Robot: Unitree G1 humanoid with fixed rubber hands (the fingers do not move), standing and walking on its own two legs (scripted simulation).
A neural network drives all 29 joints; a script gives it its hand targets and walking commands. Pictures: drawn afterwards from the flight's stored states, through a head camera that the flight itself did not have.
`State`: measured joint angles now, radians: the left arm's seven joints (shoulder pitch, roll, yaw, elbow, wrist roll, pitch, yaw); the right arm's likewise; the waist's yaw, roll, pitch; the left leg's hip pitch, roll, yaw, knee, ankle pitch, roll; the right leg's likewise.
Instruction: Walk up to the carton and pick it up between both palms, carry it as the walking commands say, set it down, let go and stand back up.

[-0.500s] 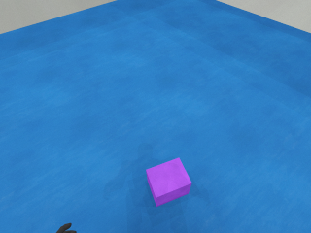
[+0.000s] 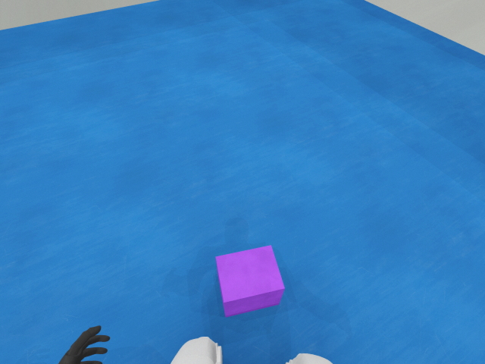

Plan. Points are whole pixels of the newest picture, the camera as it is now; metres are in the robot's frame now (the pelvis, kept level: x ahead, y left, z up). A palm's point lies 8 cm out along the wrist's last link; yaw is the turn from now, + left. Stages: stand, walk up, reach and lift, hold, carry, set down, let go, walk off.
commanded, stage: walk up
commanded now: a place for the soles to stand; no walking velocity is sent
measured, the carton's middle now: (248, 281) +0.48 +0.01 -0.64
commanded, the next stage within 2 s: none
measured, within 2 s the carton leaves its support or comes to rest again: neither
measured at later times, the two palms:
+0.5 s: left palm out of the picture +0.07 +0.18 -0.12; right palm out of the picture +0.16 -0.48 -0.12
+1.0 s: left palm out of the picture -0.01 +0.19 -0.08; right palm (471, 305) +0.25 -0.41 -0.12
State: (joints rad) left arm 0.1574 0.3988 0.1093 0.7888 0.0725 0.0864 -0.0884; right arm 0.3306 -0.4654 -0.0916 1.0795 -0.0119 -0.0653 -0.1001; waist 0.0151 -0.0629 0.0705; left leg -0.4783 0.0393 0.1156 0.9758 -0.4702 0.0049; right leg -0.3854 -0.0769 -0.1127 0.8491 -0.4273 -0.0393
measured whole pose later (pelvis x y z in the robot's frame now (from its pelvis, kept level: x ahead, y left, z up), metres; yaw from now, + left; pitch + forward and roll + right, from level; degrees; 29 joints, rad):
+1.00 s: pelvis +0.04 -0.14 -0.01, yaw +19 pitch -3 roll +2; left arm 0.21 0.41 0.05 0.92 0.03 -0.07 0.04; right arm 0.13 -0.45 -0.07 0.91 -0.02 0.01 0.02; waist 0.03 0.03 0.10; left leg -0.47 0.01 -0.01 1.03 -0.53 0.04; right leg -0.43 -0.15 -0.11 0.93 -0.45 0.00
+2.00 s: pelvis +0.05 -0.12 +0.03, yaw +18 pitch -2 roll +0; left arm 0.08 0.35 0.00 1.11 0.01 -0.03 0.00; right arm 0.05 -0.36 -0.03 1.13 -0.01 -0.01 0.01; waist 0.01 0.02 0.06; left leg -0.20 0.04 0.04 0.49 -0.26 -0.03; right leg -0.22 -0.07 -0.02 0.51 -0.26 0.04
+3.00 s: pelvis +0.11 -0.09 +0.02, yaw +17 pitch -4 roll +1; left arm 0.15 0.38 0.04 0.99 0.02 -0.03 0.02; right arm 0.12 -0.35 -0.04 1.00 -0.01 0.00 0.00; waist 0.00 -0.01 0.15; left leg -0.24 0.03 0.04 0.68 -0.37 -0.02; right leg -0.25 -0.03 0.02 0.70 -0.35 0.00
